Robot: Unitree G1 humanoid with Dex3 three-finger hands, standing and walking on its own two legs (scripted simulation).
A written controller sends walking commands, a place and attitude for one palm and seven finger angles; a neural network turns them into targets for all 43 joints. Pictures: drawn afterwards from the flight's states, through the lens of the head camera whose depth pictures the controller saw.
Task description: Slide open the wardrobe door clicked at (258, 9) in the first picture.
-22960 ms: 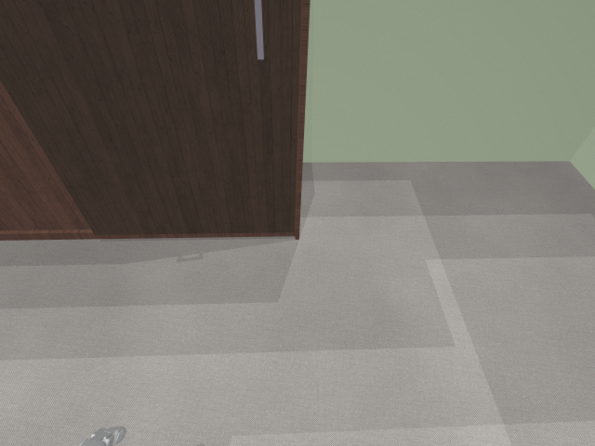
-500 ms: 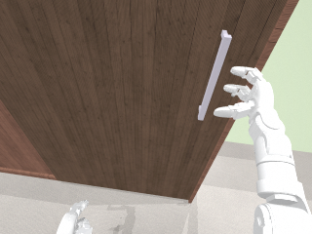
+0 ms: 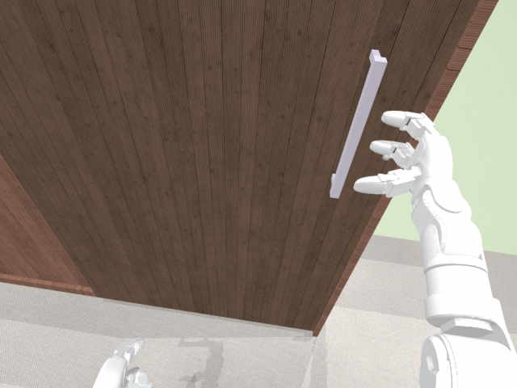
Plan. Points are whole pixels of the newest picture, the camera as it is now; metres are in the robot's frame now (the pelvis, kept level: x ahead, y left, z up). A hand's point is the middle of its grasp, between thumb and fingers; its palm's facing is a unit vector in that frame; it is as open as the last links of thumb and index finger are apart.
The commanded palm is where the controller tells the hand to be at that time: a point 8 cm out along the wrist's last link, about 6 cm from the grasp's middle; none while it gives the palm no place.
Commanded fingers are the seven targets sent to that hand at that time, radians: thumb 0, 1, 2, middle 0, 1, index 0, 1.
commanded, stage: move the hooked fingers beside the handle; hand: right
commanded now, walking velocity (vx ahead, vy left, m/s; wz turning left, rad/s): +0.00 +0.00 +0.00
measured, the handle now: (352, 133) +0.48 -0.12 +0.18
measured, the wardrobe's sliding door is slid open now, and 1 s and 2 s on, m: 0.00 0.00 0.00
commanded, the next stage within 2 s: feel for the door with the fingertips in 0.02 s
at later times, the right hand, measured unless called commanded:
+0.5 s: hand (371, 152) +0.42 -0.14 +0.19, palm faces +0.08 +1.00 +0.02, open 14.0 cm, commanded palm +0.39 -0.19 +0.19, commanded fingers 0.00 0.50 -0.30 0.30 1.20 0.30 1.20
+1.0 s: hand (371, 146) +0.43 -0.14 +0.19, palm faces +0.11 +0.99 +0.01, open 13.8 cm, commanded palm +0.41 -0.18 +0.19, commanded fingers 0.00 0.50 -0.30 0.30 1.20 0.30 1.20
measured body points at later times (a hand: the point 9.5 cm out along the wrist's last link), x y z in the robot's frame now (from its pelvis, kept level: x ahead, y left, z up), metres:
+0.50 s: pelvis +0.00 +0.00 +0.00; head +0.00 +0.02 +0.45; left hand +0.14 +0.24 -0.11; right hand +0.41 -0.19 +0.19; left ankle +0.03 +0.10 -0.74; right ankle -0.03 -0.10 -0.74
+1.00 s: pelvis +0.00 +0.00 +0.00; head +0.00 +0.01 +0.45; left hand +0.14 +0.24 -0.11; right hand +0.42 -0.19 +0.19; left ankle +0.03 +0.10 -0.74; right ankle -0.03 -0.10 -0.74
